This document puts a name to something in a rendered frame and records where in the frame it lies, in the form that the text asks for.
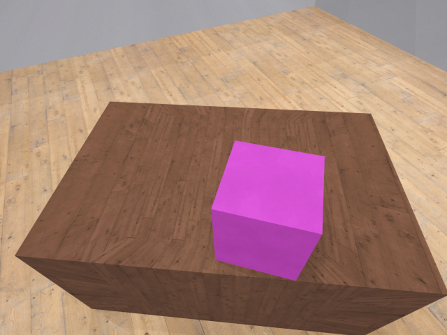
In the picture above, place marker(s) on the pedestal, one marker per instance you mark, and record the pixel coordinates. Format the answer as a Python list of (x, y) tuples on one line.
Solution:
[(129, 227)]

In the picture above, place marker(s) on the carton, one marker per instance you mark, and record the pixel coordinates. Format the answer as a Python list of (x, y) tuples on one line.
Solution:
[(268, 211)]

